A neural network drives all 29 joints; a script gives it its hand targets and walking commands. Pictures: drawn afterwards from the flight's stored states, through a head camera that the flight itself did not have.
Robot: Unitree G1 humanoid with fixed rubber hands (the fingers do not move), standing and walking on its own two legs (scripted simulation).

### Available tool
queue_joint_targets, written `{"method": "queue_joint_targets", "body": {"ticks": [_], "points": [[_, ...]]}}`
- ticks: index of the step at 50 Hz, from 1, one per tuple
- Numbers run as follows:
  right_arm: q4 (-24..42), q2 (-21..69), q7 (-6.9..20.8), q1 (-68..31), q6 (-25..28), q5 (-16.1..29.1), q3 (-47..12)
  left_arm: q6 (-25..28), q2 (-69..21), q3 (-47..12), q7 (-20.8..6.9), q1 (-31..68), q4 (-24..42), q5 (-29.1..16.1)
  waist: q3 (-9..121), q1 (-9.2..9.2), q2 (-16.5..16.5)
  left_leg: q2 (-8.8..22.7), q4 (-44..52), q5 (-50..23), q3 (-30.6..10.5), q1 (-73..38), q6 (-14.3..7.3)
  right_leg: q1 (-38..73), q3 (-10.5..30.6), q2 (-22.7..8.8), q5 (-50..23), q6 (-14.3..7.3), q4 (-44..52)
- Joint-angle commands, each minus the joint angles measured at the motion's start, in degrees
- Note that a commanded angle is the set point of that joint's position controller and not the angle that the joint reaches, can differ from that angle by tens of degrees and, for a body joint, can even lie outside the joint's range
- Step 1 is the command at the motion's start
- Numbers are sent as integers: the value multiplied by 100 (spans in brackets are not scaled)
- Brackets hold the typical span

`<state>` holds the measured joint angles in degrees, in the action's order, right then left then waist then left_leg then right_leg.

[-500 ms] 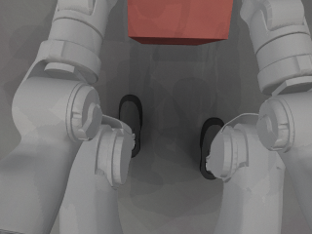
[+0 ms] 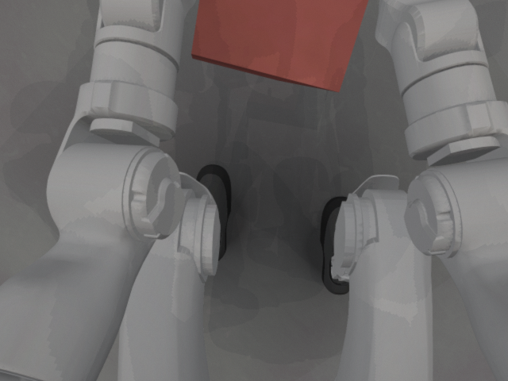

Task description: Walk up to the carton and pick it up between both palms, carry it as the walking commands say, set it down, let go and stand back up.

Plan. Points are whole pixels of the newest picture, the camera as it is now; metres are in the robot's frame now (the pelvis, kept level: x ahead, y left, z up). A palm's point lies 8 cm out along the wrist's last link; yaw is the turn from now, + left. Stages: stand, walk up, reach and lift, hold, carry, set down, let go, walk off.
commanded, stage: reach and lift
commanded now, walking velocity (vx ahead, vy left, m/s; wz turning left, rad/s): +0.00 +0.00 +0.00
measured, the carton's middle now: out of the picture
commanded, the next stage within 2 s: none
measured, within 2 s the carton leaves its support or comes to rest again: neither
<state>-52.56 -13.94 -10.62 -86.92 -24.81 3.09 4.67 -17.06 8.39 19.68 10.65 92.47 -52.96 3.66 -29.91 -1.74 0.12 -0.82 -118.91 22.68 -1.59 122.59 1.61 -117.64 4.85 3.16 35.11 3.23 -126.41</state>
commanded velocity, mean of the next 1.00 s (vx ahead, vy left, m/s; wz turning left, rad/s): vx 0.00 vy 0.00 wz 0.00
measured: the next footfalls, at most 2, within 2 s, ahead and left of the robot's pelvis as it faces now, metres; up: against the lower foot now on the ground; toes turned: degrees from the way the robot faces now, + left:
none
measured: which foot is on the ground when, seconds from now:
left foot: down 0.00-1.00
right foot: down 0.00-1.00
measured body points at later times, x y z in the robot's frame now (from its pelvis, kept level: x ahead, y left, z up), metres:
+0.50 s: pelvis -0.01 +0.00 +0.04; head +0.34 +0.00 +0.32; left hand +0.55 +0.13 -0.07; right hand +0.56 -0.11 -0.08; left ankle +0.17 +0.13 -0.35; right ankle +0.12 -0.14 -0.35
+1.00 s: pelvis -0.01 +0.01 +0.09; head +0.31 +0.01 +0.39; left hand +0.53 +0.14 +0.01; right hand +0.54 -0.10 -0.01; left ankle +0.17 +0.13 -0.35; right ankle +0.12 -0.14 -0.35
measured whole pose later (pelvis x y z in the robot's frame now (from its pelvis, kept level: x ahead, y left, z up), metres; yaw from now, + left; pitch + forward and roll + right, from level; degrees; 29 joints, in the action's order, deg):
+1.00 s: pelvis -0.01 +0.01 +0.09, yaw -1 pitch +19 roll +0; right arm -43.9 -10.5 -7.7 -80.0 -30.5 -0.7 7.9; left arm -25.9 0.9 20.5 14.4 74.3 -30.4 4.5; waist -30.0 -1.7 0.1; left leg -1.3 -105.2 22.7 -2.3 101.8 1.9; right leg -97.0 4.8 3.6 33.1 3.4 -110.7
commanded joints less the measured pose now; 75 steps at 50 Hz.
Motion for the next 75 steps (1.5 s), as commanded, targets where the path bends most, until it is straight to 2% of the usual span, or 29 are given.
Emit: {"method": "queue_joint_targets", "body": {"ticks": [1, 8, 13, 16, 25, 28, 36, 51, 75], "points": [[3693, 6556, 1881, -6318, 1155, 983, -1422, -451, -7750, -1768, -1819, 1767, 290, -584, 12926, -379, 217, -792, 819, -1446, 437, -6244, -122, 3056, -1282, 612, -1320, -69, 1608], [4396, 6713, 1845, -6304, 1002, 1162, -1756, -636, -8142, -2329, -1728, 1629, 879, -867, 14428, -209, 112, -842, 882, -2167, 357, -7179, -68, 3690, -1301, 635, -1931, -54, 1689], [4101, 6861, 1869, -5948, 851, 1042, -1589, -774, -8124, -2323, -1738, 1456, 750, -725, 13919, -173, 105, -833, 1132, -1704, 306, -6962, -66, 3486, -1292, 636, -1552, -79, 1954], [3875, 7020, 1869, -5760, 797, 973, -1439, -777, -8016, -2317, -1754, 1662, 884, -687, 13664, -176, 148, -835, 1297, -1368, 328, -6738, -62, 3543, -1234, 651, -1341, -94, 2144], [3743, 7786, 1724, -5335, 571, 1111, -1598, -672, -7661, -3109, -1608, 2974, 2591, -1181, 14561, -144, 268, -861, 1519, -1502, 388, -7131, -46, 4524, -1027, 740, -1669, -91, 2447], [3526, 7971, 1669, -5010, 480, 1049, -1565, -700, -7596, -3311, -1555, 3198, 2933, -1275, 14599, -116, 273, -862, 1630, -1426, 396, -7218, -35, 4713, -1004, 772, -1666, -102, 2534], [3385, 8094, 1642, -4692, 379, 885, -1549, -882, -7910, -3398, -1551, 2722, 2628, -1263, 14426, -84, 180, -880, 1953, -1239, 369, -7466, 11, 4822, -990, 811, -1558, -135, 2800], [3810, 7844, 1710, -4768, 379, 965, -1755, -1039, -8279, -3640, -1441, 2305, 2541, -1254, 14445, -35, -42, -904, 2592, -1155, 140, -8452, 66, 5084, -955, 831, -1547, -170, 3344], [3965, 8129, 1618, -4168, 321, 932, -2085, -1065, -8202, -3878, -1435, 1693, 2697, -1229, 14299, -172, 165, -874, 3534, -1267, 108, -9220, 49, 6414, -709, 844, -1715, -121, 4305]]}}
